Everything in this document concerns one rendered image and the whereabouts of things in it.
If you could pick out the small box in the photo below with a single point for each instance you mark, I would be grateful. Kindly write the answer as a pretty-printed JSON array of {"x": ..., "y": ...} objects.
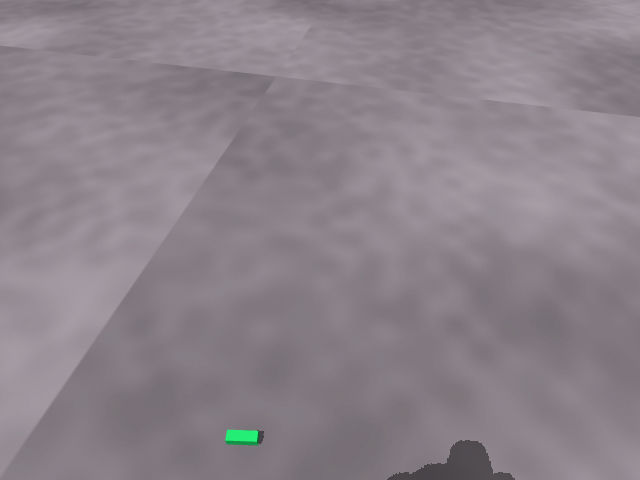
[{"x": 242, "y": 437}]

